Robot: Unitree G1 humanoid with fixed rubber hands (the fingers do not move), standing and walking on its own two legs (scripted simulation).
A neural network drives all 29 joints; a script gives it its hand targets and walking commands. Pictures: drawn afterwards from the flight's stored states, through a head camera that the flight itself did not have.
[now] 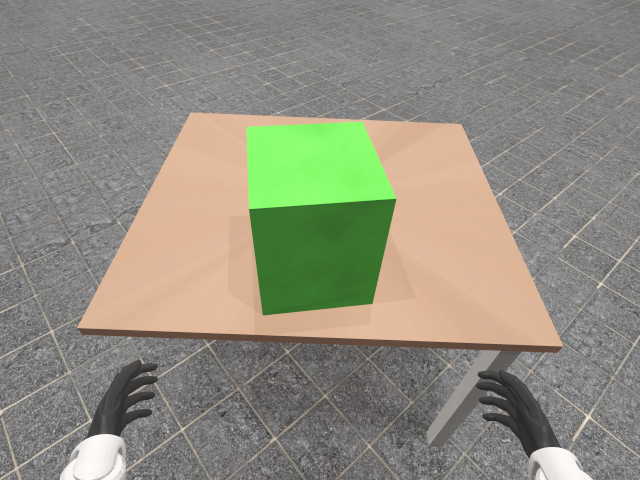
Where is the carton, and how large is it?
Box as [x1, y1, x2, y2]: [246, 122, 395, 314]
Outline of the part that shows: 362,122 246,127 249,212 263,314 372,303 394,207 395,196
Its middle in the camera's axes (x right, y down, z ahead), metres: -0.01 -0.04 +0.68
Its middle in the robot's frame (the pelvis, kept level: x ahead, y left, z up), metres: +0.53 +0.02 +0.02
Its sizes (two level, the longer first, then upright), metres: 0.210 0.200 0.250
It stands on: a table, 0.66 m high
